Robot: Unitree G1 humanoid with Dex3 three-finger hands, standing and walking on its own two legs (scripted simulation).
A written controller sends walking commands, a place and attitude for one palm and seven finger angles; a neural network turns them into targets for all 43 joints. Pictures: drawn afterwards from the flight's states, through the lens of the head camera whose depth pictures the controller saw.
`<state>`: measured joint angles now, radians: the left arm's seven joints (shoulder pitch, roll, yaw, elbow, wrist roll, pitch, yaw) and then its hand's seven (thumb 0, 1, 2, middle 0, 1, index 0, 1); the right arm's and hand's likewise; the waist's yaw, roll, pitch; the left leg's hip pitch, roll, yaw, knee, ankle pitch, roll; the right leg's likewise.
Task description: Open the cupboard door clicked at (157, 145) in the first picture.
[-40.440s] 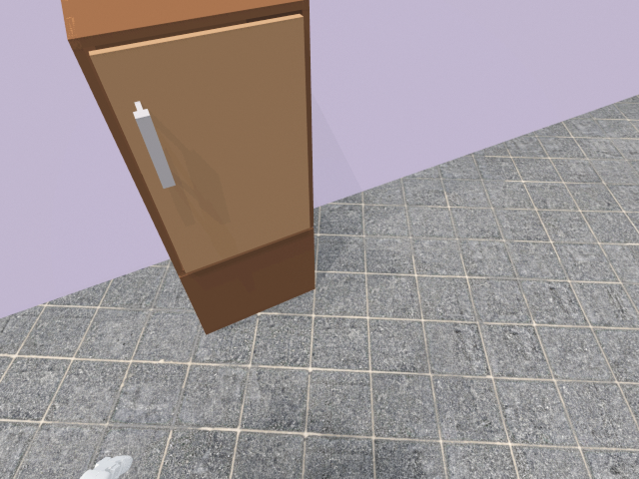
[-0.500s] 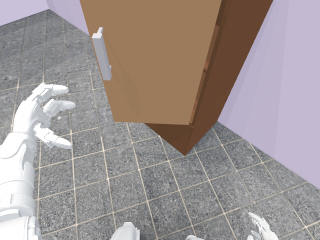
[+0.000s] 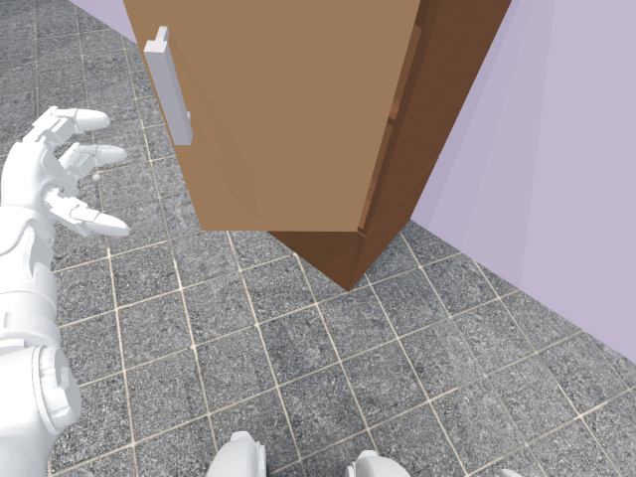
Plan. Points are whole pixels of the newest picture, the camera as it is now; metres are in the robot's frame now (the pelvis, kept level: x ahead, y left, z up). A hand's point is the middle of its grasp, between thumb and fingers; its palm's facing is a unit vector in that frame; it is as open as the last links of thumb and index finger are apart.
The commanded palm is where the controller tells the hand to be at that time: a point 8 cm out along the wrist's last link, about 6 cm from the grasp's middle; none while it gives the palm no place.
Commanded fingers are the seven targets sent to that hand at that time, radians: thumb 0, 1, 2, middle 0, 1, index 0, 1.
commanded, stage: move the hooked fingers beside the handle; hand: left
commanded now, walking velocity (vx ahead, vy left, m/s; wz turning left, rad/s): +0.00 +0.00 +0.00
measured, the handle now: (174, 89) +0.63 +0.21 +0.08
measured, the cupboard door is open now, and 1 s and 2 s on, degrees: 41 41 41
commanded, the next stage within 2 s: slide the fingers in behind the handle in 1.84 s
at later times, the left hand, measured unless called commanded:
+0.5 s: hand (116, 123) +0.53 +0.26 +0.10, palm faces +0.01 -1.00 +0.00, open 14.0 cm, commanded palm +0.53 +0.30 +0.09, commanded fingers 0.00 -0.50 0.30 -0.30 -1.20 -0.30 -1.20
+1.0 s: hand (117, 111) +0.58 +0.27 +0.09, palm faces +0.03 -1.00 -0.01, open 14.0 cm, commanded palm +0.57 +0.30 +0.09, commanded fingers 0.00 -0.50 0.30 -0.30 -1.20 -0.30 -1.20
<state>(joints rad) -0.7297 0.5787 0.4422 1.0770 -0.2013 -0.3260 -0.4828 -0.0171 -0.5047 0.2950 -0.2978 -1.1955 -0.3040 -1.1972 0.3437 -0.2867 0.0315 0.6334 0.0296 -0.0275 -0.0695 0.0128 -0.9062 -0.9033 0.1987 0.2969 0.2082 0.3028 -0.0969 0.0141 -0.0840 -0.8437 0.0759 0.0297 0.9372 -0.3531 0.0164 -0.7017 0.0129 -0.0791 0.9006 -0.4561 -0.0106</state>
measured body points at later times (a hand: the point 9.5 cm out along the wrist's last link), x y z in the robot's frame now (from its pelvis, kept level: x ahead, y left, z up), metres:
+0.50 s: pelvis +0.00 +0.01 -0.02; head +0.14 +0.04 +0.41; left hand +0.53 +0.31 +0.11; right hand -0.03 -0.27 -0.11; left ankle +0.05 +0.11 -0.68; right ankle -0.01 -0.12 -0.68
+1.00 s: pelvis +0.01 +0.02 -0.02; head +0.18 +0.05 +0.40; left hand +0.57 +0.33 +0.09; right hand -0.05 -0.24 -0.10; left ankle +0.05 +0.11 -0.68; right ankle -0.01 -0.12 -0.68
